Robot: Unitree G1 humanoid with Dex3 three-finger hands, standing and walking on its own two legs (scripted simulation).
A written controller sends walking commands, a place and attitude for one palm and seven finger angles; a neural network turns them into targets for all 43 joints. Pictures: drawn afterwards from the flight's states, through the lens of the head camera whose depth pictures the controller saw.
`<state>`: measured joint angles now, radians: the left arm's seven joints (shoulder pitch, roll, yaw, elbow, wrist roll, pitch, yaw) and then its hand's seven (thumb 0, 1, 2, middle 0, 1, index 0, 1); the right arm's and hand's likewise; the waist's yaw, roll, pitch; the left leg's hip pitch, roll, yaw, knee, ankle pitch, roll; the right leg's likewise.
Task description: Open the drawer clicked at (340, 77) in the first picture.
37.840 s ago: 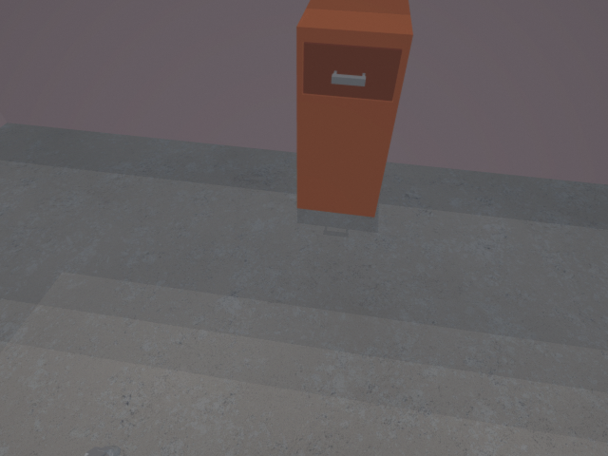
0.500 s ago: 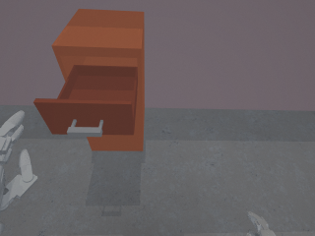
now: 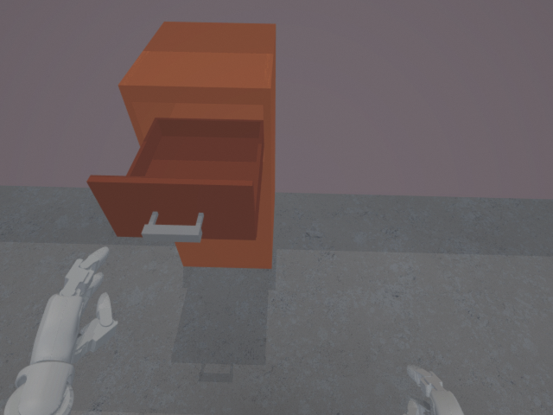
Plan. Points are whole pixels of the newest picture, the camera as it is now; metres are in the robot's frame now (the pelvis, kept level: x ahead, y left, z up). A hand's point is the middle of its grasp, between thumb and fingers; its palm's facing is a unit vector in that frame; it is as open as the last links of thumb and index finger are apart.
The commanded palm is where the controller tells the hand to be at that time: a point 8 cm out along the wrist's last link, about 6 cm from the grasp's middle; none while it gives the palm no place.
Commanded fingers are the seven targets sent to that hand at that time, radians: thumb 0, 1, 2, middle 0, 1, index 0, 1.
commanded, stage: let the arm hang, fingers relaxed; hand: left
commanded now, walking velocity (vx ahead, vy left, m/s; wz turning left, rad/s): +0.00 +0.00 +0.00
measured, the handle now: (175, 225) +0.49 +0.25 -0.07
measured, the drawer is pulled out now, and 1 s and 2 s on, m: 0.30 0.30 0.30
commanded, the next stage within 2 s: look to check the result in 1.00 s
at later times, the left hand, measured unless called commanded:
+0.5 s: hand out of the picture -0.03 +0.19 -0.16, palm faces +0.01 -0.97 -0.23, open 7.3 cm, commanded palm none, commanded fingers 0.00 0.90 0.90 -0.20 -0.30 -0.20 -0.30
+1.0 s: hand out of the picture -0.01 +0.16 -0.17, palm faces +0.02 -0.98 -0.19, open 7.4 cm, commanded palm none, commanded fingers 0.00 0.90 0.90 -0.20 -0.30 -0.20 -0.30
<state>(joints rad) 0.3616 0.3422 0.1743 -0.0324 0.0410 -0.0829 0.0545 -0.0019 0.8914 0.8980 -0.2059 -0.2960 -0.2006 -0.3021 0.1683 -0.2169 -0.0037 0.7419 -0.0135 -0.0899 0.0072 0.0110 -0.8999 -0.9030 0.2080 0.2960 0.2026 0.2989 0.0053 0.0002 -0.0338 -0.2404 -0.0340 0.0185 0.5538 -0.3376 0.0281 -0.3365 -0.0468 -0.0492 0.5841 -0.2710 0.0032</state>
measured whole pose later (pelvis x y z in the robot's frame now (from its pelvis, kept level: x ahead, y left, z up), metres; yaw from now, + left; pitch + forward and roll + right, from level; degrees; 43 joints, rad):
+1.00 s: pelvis -0.01 -0.01 +0.01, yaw -1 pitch -2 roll +0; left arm 0.29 0.14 0.02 1.12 0.02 0.00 0.03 0.00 0.91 0.90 -0.20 -0.29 -0.20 -0.30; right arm 0.35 -0.11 -0.01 1.11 -0.01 0.00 -0.04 0.00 -0.91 -0.90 0.20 0.30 0.20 0.30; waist 0.00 0.00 0.04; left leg -0.12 0.00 0.03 0.43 -0.27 0.01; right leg -0.21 -0.01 -0.04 0.43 -0.18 -0.01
